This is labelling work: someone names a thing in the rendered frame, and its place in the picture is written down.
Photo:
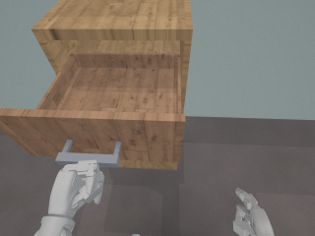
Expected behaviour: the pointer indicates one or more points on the robot left forearm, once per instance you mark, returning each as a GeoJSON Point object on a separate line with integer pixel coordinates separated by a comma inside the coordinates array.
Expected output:
{"type": "Point", "coordinates": [56, 225]}

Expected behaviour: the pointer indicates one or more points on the robot right hand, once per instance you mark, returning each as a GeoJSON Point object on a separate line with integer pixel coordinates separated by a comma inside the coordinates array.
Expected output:
{"type": "Point", "coordinates": [256, 221]}

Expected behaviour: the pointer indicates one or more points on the robot left hand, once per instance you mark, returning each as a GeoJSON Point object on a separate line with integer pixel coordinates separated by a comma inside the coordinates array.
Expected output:
{"type": "Point", "coordinates": [83, 177]}

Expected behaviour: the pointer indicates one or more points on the handle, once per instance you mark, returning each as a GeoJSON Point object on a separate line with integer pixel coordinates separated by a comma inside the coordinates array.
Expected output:
{"type": "Point", "coordinates": [104, 160]}

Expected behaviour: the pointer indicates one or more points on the drawer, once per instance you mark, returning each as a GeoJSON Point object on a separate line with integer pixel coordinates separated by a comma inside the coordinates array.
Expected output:
{"type": "Point", "coordinates": [98, 99]}

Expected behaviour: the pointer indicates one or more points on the cabinet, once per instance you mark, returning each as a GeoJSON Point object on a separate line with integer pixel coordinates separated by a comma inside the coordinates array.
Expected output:
{"type": "Point", "coordinates": [119, 26]}

